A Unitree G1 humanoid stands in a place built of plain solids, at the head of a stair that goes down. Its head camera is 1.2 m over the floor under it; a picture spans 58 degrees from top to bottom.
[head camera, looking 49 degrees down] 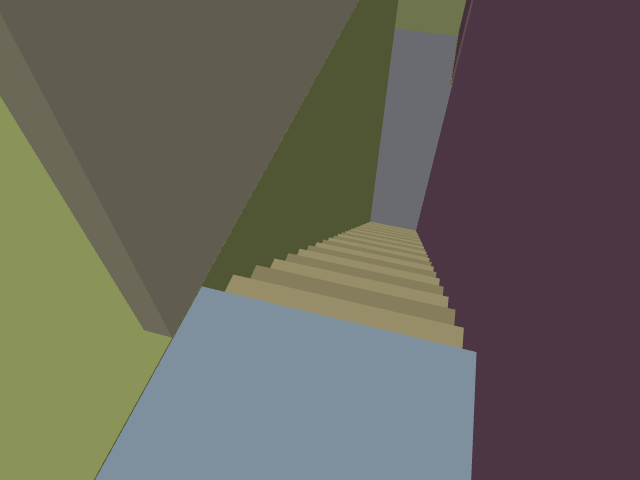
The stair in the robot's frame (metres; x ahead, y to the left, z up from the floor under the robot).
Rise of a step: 0.19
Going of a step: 0.20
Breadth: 0.90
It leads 15 degrees to the right of straight ahead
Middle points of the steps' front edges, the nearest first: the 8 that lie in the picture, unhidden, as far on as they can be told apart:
0.72 -0.04 0.00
0.91 -0.09 -0.19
1.10 -0.14 -0.38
1.30 -0.20 -0.58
1.49 -0.25 -0.77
1.69 -0.30 -0.96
1.88 -0.36 -1.15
2.07 -0.41 -1.34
